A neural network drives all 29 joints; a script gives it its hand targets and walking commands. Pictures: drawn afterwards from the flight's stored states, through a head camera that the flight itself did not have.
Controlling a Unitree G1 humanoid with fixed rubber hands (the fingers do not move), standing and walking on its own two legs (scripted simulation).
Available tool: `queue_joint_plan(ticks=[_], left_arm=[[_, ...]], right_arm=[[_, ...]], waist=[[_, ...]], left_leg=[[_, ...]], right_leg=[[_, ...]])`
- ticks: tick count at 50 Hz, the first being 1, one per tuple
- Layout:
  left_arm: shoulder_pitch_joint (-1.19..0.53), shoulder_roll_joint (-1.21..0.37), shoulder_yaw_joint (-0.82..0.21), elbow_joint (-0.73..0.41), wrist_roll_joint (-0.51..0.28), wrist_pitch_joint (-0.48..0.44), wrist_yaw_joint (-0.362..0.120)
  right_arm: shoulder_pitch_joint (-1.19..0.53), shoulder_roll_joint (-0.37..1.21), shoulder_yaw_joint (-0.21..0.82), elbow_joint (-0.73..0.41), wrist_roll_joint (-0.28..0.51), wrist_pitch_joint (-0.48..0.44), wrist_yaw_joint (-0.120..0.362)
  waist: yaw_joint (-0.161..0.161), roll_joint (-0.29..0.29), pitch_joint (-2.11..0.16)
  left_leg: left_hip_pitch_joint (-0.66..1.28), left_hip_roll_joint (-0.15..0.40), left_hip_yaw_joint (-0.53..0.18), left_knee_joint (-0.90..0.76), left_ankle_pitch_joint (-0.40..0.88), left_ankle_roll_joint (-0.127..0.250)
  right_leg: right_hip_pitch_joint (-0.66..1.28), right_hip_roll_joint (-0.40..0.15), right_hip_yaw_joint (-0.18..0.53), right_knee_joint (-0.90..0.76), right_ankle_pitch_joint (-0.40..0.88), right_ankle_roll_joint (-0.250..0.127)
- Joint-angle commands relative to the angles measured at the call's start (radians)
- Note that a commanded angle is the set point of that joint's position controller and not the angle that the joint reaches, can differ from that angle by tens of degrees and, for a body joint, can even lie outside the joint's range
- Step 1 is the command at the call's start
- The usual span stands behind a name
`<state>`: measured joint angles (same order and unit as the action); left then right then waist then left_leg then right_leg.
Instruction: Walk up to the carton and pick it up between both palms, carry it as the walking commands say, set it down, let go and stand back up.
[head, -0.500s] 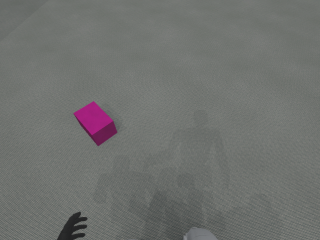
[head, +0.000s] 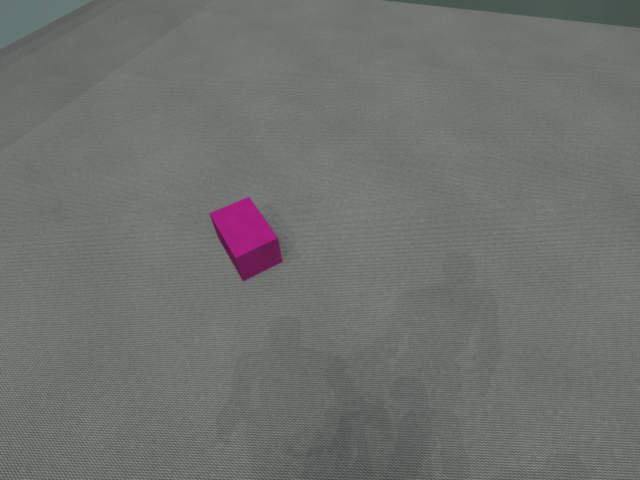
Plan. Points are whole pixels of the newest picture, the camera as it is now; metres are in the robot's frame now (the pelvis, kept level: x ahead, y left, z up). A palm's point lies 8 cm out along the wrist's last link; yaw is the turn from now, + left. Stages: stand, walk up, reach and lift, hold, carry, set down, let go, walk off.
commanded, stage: walk up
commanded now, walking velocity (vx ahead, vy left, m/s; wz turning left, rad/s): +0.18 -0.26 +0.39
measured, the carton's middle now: (246, 237) +1.05 +0.33 -0.70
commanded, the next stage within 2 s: none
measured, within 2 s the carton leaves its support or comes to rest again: neither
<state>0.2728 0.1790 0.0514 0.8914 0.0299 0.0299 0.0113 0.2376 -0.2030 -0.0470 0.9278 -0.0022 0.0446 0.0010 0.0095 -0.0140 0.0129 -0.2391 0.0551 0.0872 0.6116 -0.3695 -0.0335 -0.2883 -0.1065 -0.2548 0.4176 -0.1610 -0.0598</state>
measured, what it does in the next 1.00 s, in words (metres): walks ahead, turning left: left foot, then right foot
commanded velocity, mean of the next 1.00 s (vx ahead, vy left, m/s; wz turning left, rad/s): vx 0.31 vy -0.15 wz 0.35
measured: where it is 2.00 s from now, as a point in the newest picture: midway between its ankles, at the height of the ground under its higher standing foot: (313, 331)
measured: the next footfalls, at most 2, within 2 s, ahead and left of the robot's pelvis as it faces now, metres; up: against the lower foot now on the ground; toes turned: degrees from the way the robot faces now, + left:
left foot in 0.04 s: -0.02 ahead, +0.15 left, +0.00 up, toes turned +8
right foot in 0.44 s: +0.18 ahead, -0.24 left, +0.00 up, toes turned +1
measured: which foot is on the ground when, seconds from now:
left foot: up 0.00-0.02, down 0.04-0.44, up 0.46-1.00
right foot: down 0.00-0.04, up 0.06-0.42, down 0.44-1.00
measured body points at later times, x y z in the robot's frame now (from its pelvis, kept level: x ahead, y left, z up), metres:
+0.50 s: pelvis +0.08 -0.11 -0.02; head +0.14 -0.14 +0.42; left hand +0.22 +0.14 -0.13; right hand +0.10 -0.39 -0.18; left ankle -0.06 +0.09 -0.70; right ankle +0.14 -0.24 -0.75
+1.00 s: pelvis +0.26 -0.10 -0.01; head +0.30 -0.11 +0.44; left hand +0.09 +0.08 -0.14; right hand +0.51 -0.24 -0.13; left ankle +0.35 +0.11 -0.69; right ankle +0.14 -0.24 -0.75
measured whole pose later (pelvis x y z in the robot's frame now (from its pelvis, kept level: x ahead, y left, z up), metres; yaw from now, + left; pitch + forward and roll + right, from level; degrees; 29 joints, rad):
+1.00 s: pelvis +0.26 -0.10 -0.01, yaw +18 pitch +1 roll +4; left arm 0.50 0.16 0.05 1.04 0.01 -0.09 0.01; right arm 0.00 -0.20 -0.06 0.86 -0.02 0.01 0.08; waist 0.10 -0.02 0.08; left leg -0.63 0.09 0.10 0.76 -0.05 -0.01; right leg 0.14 -0.14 -0.28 0.23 -0.36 0.06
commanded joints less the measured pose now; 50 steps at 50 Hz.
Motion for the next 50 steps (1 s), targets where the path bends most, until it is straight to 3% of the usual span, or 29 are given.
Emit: queue_joint_plan(ticks=[1, 2, 3, 4, 6, 8, 11, 12, 13, 14, 15, 16, 17, 18, 19, 20, 21, 22, 24, 25, 26, 28, 29, 30, 32, 34, 42, 47, 50], left_arm=[[-0.137, 0.068, 0.023, -0.161, 0.006, -0.004, -0.032], [-0.108, 0.083, 0.04, -0.135, 0.004, 0.008, -0.041], [-0.108, 0.075, 0.037, -0.138, 0.009, 0.01, -0.039], [-0.056, 0.072, 0.054, -0.135, -0.005, 0.014, -0.054], [-0.09, 0.079, 0.048, -0.138, -0.012, 0.015, -0.057], [-0.134, 0.077, 0.05, -0.154, -0.015, 0.023, -0.06], [-0.214, 0.052, 0.037, -0.189, -0.018, 0.034, -0.054], [-0.194, 0.081, 0.044, -0.17, -0.032, 0.035, -0.075], [-0.197, 0.051, 0.031, -0.178, -0.025, 0.032, -0.065], [-0.204, 0.074, 0.033, -0.173, -0.03, 0.034, -0.079], [-0.239, 0.057, 0.026, -0.198, -0.028, 0.026, -0.071], [-0.225, 0.099, 0.038, -0.182, -0.037, 0.031, -0.087], [-0.232, 0.085, 0.03, -0.194, -0.034, 0.02, -0.083], [-0.201, 0.1, 0.045, -0.18, -0.039, 0.027, -0.081], [-0.119, 0.104, 0.044, -0.163, -0.029, 0.015, -0.079], [-0.024, 0.136, 0.053, -0.115, -0.019, 0.005, -0.063], [0.137, 0.246, 0.074, -0.072, 0.01, -0.017, -0.046], [0.167, 0.316, 0.074, -0.075, 0.006, -0.021, -0.036], [0.069, 0.209, 0.051, -0.057, 0.002, -0.025, -0.026], [0.117, 0.195, 0.047, -0.039, 0.0, -0.048, -0.025], [0.097, 0.167, 0.033, -0.015, -0.007, -0.06, -0.022], [0.061, 0.141, 0.027, -0.011, -0.006, -0.078, -0.013], [0.082, 0.137, 0.028, -0.007, -0.007, -0.09, -0.012], [0.12, 0.112, 0.016, 0.015, -0.011, -0.103, -0.008], [0.167, 0.111, 0.013, 0.044, -0.016, -0.132, 0.0], [0.195, 0.121, 0.011, 0.057, -0.02, -0.143, 0.008], [0.23, 0.143, 0.031, 0.1, -0.025, -0.139, 0.006], [0.286, 0.141, 0.033, 0.132, -0.028, -0.12, 0.002], [0.29, 0.143, 0.025, 0.144, -0.03, -0.109, 0.009]], right_arm=[[0.33, -0.255, -0.073, 0.08, -0.039, -0.025, -0.058], [0.207, -0.269, -0.066, 0.036, -0.042, -0.029, -0.064], [0.165, -0.209, -0.044, 0.027, -0.026, -0.034, -0.063], [0.084, -0.274, -0.073, -0.013, -0.01, -0.037, -0.074], [0.051, -0.192, -0.059, -0.015, -0.002, -0.054, -0.063], [0.13, -0.145, -0.043, 0.027, -0.014, -0.054, -0.064], [0.218, -0.146, -0.042, 0.046, -0.024, -0.048, -0.057], [0.132, -0.228, -0.063, 0.006, -0.012, -0.044, -0.059], [0.169, -0.19, -0.058, 0.019, -0.015, -0.043, -0.057], [0.138, -0.246, -0.074, 0.008, -0.012, -0.042, -0.058], [0.184, -0.195, -0.068, 0.017, -0.024, -0.045, -0.053], [0.112, -0.276, -0.084, -0.001, -0.016, -0.035, -0.058], [0.162, -0.248, -0.077, -0.003, -0.023, -0.04, -0.048], [0.119, -0.269, -0.085, -0.004, -0.023, -0.035, -0.059], [0.119, -0.287, -0.083, -0.018, -0.02, -0.039, -0.052], [0.131, -0.233, -0.07, -0.032, -0.024, -0.04, -0.048], [0.193, -0.125, -0.039, -0.045, -0.03, -0.038, -0.047], [0.193, -0.074, -0.027, -0.085, -0.018, -0.021, -0.049], [0.091, -0.127, -0.047, -0.068, 0.001, -0.017, -0.04], [0.04, -0.115, -0.038, -0.072, 0.001, -0.026, -0.015], [0.016, -0.098, -0.03, -0.063, -0.011, -0.041, 0.006], [0.015, -0.084, -0.036, -0.051, -0.016, -0.045, 0.03], [0.002, -0.082, -0.032, -0.059, -0.025, -0.056, 0.043], [-0.059, -0.078, -0.033, -0.076, -0.027, -0.063, 0.047], [-0.101, -0.062, -0.043, -0.109, -0.015, -0.056, 0.066], [-0.128, -0.054, -0.045, -0.119, -0.016, -0.049, 0.078], [-0.299, -0.052, -0.038, -0.162, -0.017, -0.041, 0.088], [-0.38, -0.033, -0.015, -0.157, -0.015, -0.056, 0.08], [-0.328, -0.019, -0.007, -0.136, -0.021, -0.068, 0.069]], waist=[[-0.149, 0.292, 0.053], [-0.072, 0.129, 0.123], [-0.02, 0.006, 0.133], [-0.026, 0.15, 0.068], [-0.029, 0.214, 0.058], [-0.032, 0.194, 0.052], [-0.069, 0.24, 0.044], [-0.05, 0.257, 0.065], [-0.048, 0.277, 0.063], [-0.047, 0.293, 0.046], [-0.067, 0.289, 0.039], [-0.047, 0.302, 0.047], [-0.059, 0.298, 0.019], [-0.039, 0.29, 0.051], [-0.008, 0.271, -0.028], [0.03, 0.155, -0.077], [0.094, -0.287, -0.185], [0.088, -0.426, -0.256], [0.053, -0.305, -0.132], [0.057, -0.252, -0.112], [0.023, -0.258, -0.075], [0.008, -0.254, -0.038], [0.009, -0.231, -0.01], [0.015, -0.137, 0.025], [0.024, -0.055, 0.068], [0.017, -0.032, 0.1], [0.059, -0.083, 0.163], [0.091, -0.139, 0.139], [0.068, -0.154, 0.081]], left_leg=[[0.237, 0.407, -0.553, -0.469, -0.231, 0.184], [0.146, 0.486, -0.517, -0.489, -0.137, 0.208], [0.132, 0.365, -0.402, -0.442, 0.009, 0.132], [0.191, 0.432, -0.337, -0.4, 0.16, 0.168], [0.182, 0.311, -0.194, -0.314, 0.482, 0.149], [0.166, 0.283, -0.127, -0.292, 0.642, 0.124], [0.143, 0.255, -0.201, -0.308, 0.589, 0.113], [0.193, 0.296, -0.096, -0.301, 0.578, 0.131], [0.152, 0.262, -0.149, -0.275, 0.66, 0.103], [0.213, 0.289, -0.106, -0.266, 0.664, 0.114], [0.118, 0.266, -0.161, -0.282, 0.521, 0.098], [0.182, 0.291, -0.093, -0.238, 0.632, 0.108], [0.117, 0.253, -0.095, -0.238, 0.525, 0.088], [0.085, 0.278, -0.155, -0.236, 0.633, 0.091], [0.037, 0.251, -0.126, -0.181, 0.511, 0.078], [-0.056, 0.169, -0.115, -0.038, 0.403, 0.055], [-0.263, 0.025, -0.033, 0.296, -0.228, 0.015], [-0.31, 0.006, -0.071, 0.501, -0.398, 0.003], [-0.275, 0.037, -0.111, 0.594, -0.249, 0.012], [-0.357, 0.053, -0.106, 0.633, -0.141, 0.035], [-0.335, 0.056, -0.117, 0.63, -0.061, 0.047], [-0.365, 0.052, -0.104, 0.566, 0.053, 0.043], [-0.404, 0.042, -0.091, 0.569, 0.117, 0.039], [-0.447, 0.034, -0.098, 0.557, 0.179, 0.042], [-0.503, 0.042, -0.091, 0.535, 0.236, 0.032], [-0.501, 0.048, -0.109, 0.489, 0.296, 0.026], [-0.535, 0.079, -0.072, 0.301, 0.366, 0.005], [-0.457, 0.03, 0.036, 0.107, 0.3, 0.021], [-0.342, -0.04, 0.11, 0.012, 0.202, 0.064]], right_leg=[[-0.505, 0.002, 0.172, 0.464, -0.273, 0.094], [-0.528, -0.034, 0.304, 0.586, -0.224, 0.11], [-0.515, -0.016, 0.307, 0.623, -0.104, 0.127], [-0.526, -0.01, 0.294, 0.664, -0.138, 0.134], [-0.454, -0.017, 0.267, 0.661, -0.108, 0.163], [-0.411, -0.009, 0.243, 0.643, -0.082, 0.165], [-0.355, 0.02, 0.214, 0.553, -0.042, 0.154], [-0.413, 0.0, 0.222, 0.534, -0.038, 0.171], [-0.327, 0.015, 0.214, 0.467, -0.031, 0.144], [-0.338, 0.015, 0.203, 0.423, -0.045, 0.137], [-0.204, 0.003, 0.203, 0.319, -0.033, 0.136], [-0.266, 0.007, 0.201, 0.304, -0.058, 0.133], [-0.135, 0.023, 0.18, 0.199, -0.075, 0.121], [-0.097, 0.034, 0.185, 0.178, -0.106, 0.127], [0.079, 0.037, 0.19, 0.049, -0.035, 0.114], [0.254, 0.034, 0.183, -0.037, 0.017, 0.103], [0.442, -0.222, 0.391, -0.126, 0.119, 0.073], [0.406, -0.378, 0.485, -0.101, 0.209, 0.026], [0.198, -0.237, 0.367, -0.127, 0.083, -0.019], [0.239, -0.242, 0.395, -0.208, -0.291, -0.005], [0.162, -0.194, 0.486, -0.266, -0.458, 0.002], [0.206, -0.189, 0.414, -0.297, -0.399, 0.025], [0.229, -0.178, 0.413, -0.307, -0.324, -0.001], [0.26, -0.179, 0.444, -0.314, -0.249, -0.008], [0.287, -0.226, 0.417, -0.336, -0.251, 0.012], [0.271, -0.241, 0.368, -0.333, -0.187, 0.044], [0.314, -0.271, 0.201, -0.311, -0.012, 0.0], [0.404, -0.222, 0.051, -0.229, 0.251, -0.009], [0.448, -0.194, -0.017, -0.105, 0.536, -0.002]])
